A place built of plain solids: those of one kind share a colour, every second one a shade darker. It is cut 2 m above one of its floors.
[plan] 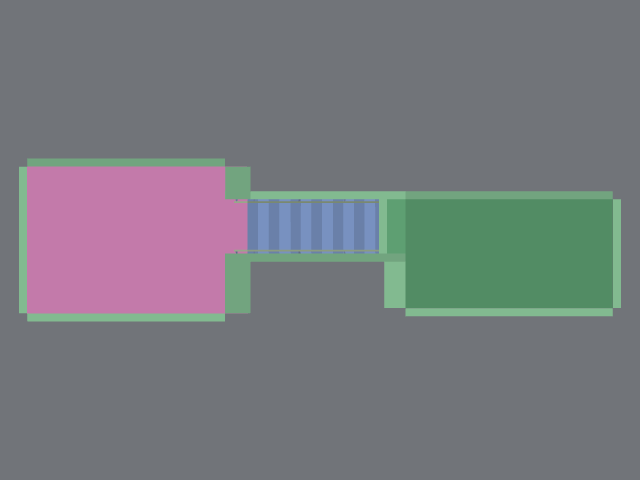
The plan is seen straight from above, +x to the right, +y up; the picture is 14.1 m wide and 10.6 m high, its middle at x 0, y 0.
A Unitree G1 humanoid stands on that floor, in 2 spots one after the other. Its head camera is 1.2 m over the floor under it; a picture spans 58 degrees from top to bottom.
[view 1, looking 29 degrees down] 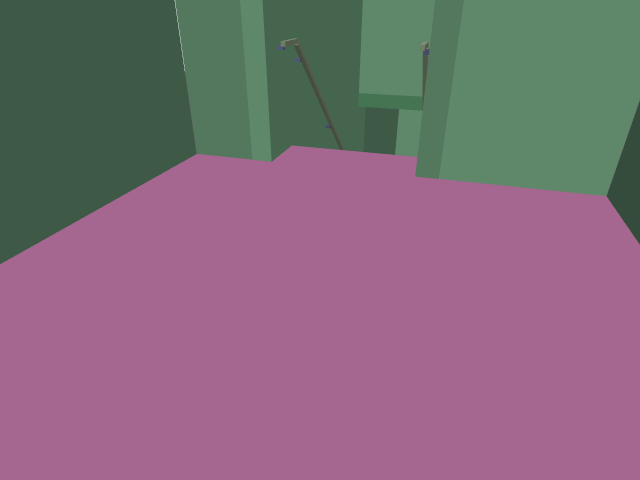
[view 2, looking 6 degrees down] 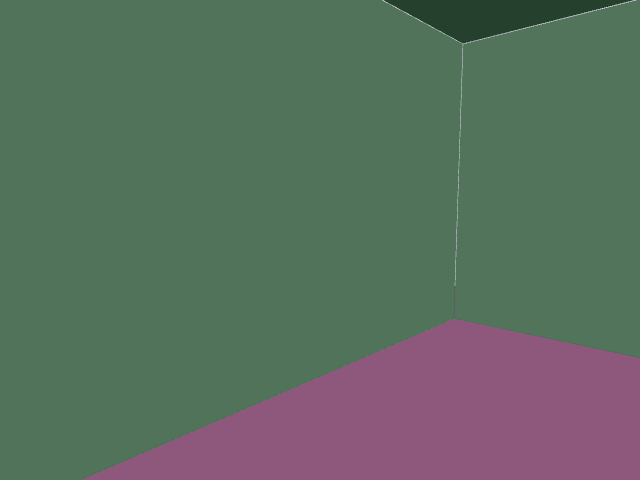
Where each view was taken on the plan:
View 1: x -5.35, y -0.52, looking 17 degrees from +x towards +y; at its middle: floor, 2.48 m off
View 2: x -2.60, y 0.30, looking -136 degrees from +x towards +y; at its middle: wall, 2.78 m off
